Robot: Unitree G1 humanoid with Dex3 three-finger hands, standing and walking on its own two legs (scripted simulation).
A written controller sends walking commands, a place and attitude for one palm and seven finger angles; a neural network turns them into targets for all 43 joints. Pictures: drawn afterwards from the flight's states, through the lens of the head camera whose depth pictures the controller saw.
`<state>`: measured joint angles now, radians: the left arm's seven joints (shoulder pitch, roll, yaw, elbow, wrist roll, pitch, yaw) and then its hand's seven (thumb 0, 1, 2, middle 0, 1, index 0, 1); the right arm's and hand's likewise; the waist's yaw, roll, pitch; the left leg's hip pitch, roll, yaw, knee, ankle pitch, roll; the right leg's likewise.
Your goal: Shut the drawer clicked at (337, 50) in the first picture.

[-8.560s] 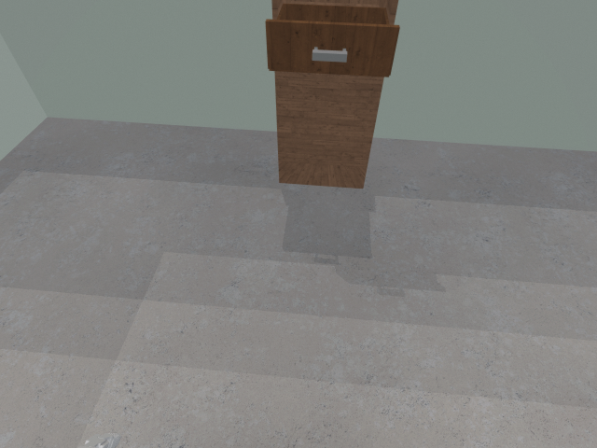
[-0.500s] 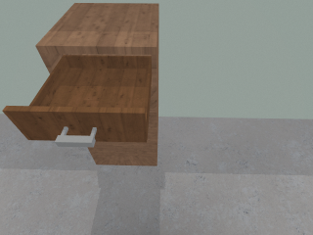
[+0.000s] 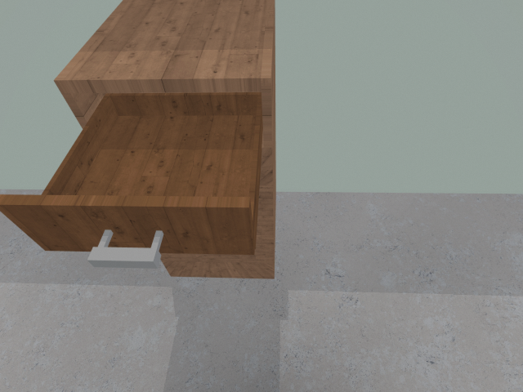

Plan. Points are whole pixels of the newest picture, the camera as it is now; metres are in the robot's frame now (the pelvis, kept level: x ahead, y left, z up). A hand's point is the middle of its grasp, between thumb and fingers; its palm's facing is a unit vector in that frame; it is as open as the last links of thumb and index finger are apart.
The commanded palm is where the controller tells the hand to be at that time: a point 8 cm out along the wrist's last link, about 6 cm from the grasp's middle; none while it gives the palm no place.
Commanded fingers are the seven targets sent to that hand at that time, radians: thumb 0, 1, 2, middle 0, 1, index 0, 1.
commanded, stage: come to a stop and stand still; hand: left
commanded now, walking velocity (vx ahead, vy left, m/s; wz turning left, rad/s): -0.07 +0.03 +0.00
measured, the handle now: (129, 246) +0.32 +0.23 +0.04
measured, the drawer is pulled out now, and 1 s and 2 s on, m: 0.29 0.29 0.29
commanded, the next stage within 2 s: look again from close up in 0.98 s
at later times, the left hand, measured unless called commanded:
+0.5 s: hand out of the picture +0.02 +0.20 -0.16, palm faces +0.00 -0.96 -0.28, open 7.3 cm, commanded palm none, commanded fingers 0.00 0.90 0.90 -0.20 -0.30 -0.20 -0.30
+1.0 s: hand out of the picture -0.02 +0.21 -0.16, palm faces -0.03 -0.97 -0.23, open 7.4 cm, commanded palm none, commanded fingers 0.00 0.90 0.90 -0.20 -0.30 -0.20 -0.30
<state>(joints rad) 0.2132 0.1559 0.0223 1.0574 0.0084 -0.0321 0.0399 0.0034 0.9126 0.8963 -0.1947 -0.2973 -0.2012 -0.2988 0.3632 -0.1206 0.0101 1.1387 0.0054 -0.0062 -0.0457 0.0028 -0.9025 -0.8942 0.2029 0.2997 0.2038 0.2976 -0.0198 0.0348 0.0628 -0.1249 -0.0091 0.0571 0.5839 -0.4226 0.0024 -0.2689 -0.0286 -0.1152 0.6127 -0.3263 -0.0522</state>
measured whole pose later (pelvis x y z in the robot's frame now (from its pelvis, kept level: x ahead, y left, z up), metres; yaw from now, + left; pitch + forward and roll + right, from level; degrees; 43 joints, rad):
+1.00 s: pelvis -0.04 +0.03 +0.01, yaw -2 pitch -1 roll +1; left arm 0.27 0.16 -0.01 1.07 0.01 0.00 0.04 0.00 0.90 0.90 -0.20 -0.30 -0.20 -0.30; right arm 0.28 -0.16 0.01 1.10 -0.01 0.00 -0.02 0.00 -0.90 -0.89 0.20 0.30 0.20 0.30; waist 0.00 0.02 0.04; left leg -0.14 -0.01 0.12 0.44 -0.29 0.04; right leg -0.27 -0.04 -0.06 0.48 -0.19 -0.01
